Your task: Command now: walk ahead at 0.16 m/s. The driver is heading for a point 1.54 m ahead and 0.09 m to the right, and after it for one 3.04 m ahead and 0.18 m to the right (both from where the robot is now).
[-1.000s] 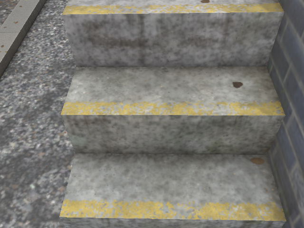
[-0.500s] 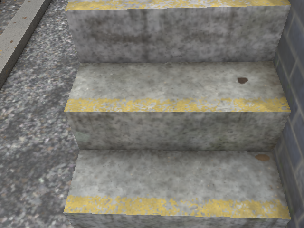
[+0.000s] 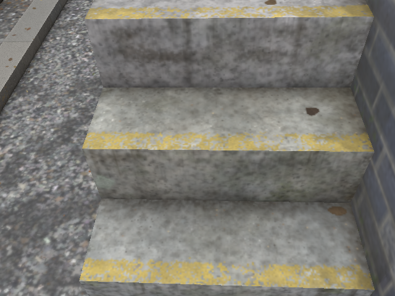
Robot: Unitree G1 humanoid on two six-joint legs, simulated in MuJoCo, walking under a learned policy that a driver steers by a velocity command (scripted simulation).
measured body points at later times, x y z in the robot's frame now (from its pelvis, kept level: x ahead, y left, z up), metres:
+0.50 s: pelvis +0.05 +0.02 +0.00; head +0.04 +0.01 +0.45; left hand +0.12 +0.27 -0.14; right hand +0.14 -0.22 -0.13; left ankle -0.03 +0.15 -0.75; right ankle -0.01 -0.14 -0.75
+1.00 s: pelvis +0.04 +0.00 -0.01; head +0.03 -0.01 +0.44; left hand +0.11 +0.25 -0.13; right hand +0.12 -0.22 -0.15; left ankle -0.03 +0.15 -0.75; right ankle -0.01 -0.14 -0.75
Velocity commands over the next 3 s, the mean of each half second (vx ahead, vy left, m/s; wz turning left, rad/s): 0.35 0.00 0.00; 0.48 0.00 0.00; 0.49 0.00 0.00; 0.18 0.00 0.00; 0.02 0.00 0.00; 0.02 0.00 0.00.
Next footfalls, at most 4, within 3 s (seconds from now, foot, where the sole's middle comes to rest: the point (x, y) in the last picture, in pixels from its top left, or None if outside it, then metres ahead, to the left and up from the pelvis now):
none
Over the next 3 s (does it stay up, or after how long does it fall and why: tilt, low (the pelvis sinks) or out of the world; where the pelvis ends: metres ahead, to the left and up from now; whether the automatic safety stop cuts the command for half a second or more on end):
stays up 0.00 0.00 0.00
